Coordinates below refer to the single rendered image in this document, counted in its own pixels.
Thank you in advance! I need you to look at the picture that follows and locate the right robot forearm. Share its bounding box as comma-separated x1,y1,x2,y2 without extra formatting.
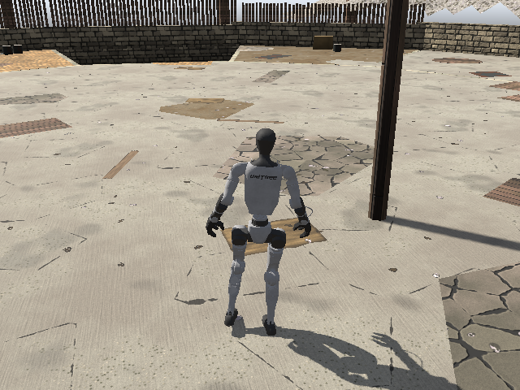
294,197,309,225

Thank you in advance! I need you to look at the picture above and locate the robot left hand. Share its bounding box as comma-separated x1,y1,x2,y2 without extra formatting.
206,217,224,237

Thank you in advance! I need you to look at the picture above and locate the robot torso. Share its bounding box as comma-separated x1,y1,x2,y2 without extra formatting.
244,159,282,244

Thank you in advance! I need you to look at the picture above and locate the robot right upper arm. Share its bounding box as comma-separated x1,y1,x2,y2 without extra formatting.
280,164,302,209

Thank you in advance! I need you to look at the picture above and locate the robot left upper arm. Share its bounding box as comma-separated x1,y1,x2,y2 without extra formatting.
220,162,247,206

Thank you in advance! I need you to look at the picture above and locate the right robot foot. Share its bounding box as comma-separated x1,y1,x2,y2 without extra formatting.
262,314,276,336

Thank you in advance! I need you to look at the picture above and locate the robot right hand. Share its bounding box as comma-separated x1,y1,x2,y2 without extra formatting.
293,221,311,238

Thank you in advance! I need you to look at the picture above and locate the left robot forearm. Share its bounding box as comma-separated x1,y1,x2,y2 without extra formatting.
210,193,228,223

